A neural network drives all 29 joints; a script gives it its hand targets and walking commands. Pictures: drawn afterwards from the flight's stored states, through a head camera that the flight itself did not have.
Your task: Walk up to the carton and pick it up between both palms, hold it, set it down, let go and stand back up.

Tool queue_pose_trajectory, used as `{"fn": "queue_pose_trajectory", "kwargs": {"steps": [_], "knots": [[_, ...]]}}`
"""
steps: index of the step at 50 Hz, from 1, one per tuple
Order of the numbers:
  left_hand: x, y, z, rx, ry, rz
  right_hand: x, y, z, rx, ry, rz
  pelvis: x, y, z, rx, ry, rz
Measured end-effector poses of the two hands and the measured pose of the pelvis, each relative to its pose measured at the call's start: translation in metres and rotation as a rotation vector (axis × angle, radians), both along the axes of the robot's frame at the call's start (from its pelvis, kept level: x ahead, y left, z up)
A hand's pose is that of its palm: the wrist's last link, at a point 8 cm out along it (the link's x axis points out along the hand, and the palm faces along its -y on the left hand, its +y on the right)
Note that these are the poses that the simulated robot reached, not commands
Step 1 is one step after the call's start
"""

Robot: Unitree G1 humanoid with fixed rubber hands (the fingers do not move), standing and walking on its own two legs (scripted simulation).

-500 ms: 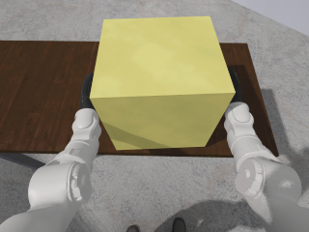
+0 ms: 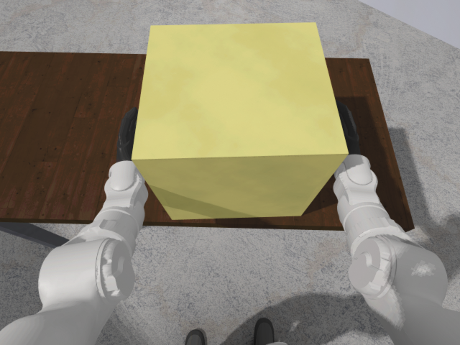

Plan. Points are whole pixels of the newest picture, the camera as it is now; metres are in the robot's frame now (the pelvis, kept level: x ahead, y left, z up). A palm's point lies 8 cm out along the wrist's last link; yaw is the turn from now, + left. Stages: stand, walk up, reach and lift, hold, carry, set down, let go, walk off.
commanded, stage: set down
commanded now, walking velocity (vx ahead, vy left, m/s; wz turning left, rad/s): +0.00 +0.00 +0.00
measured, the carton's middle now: (235, 132) +0.51 +0.01 -0.02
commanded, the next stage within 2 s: none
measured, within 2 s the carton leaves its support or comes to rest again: neither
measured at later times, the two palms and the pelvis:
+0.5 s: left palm (132, 153) +0.45 +0.20 -0.01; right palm (338, 148) +0.47 -0.18 -0.01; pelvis +0.00 +0.00 -0.01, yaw -1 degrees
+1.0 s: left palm (117, 163) +0.43 +0.23 -0.01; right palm (373, 157) +0.46 -0.25 -0.02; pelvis -0.03 +0.00 -0.04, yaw -2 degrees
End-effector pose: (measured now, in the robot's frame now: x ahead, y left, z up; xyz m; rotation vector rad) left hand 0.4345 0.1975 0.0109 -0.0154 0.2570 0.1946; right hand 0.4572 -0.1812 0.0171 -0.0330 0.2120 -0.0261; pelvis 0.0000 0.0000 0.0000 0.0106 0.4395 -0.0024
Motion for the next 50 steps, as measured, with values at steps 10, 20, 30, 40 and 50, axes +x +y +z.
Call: {"fn": "queue_pose_trajectory", "kwargs": {"steps": [10, 20, 30, 40, 50], "knots": [[0.005, 0.0, -0.003, 0.013, -0.001, -0.005, 0.004, 0.001, -0.005, -0.001, -0.001, -0.005, 0.0, 0.0, -0.002, -0.001, 0.025, 0.003], [0.009, 0.001, -0.008, 0.043, 0.026, -0.015, 0.009, -0.001, -0.014, -0.016, 0.046, 0.014, 0.001, 0.001, -0.006, -0.004, 0.058, -0.003], [0.023, 0.015, -0.016, 0.081, 0.036, 0.018, 0.028, -0.006, -0.029, -0.036, 0.072, 0.011, -0.002, 0.002, -0.024, -0.021, 0.176, -0.01], [0.013, 0.035, -0.023, 0.123, 0.042, 0.016, 0.025, -0.045, -0.041, -0.026, 0.061, -0.07, -0.014, 0.007, -0.037, -0.023, 0.198, -0.017], [-0.009, 0.029, -0.02, 0.094, 0.031, 0.002, 0.002, -0.067, -0.036, -0.011, 0.038, -0.065, -0.032, 0.005, -0.042, -0.006, 0.17, -0.03]]}}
